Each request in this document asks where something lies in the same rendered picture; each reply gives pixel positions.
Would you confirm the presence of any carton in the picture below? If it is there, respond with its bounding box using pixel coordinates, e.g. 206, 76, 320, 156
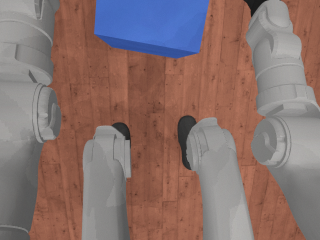
94, 0, 210, 59

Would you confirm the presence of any right robot upper arm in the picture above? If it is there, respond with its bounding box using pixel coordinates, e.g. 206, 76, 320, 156
250, 115, 320, 240

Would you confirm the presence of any robot left thigh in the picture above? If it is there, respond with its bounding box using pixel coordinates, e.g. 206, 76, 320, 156
81, 134, 132, 240

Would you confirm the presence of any robot right forearm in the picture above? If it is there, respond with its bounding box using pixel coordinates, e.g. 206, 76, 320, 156
245, 0, 320, 119

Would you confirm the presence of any robot left forearm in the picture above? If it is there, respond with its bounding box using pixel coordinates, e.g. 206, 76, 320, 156
0, 0, 60, 86

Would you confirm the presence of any right robot hand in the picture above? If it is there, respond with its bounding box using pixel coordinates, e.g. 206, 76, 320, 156
244, 0, 281, 17

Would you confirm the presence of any left robot upper arm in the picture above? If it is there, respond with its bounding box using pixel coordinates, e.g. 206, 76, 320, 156
0, 81, 62, 240

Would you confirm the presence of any left robot foot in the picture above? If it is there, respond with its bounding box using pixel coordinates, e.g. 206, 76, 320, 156
112, 122, 131, 148

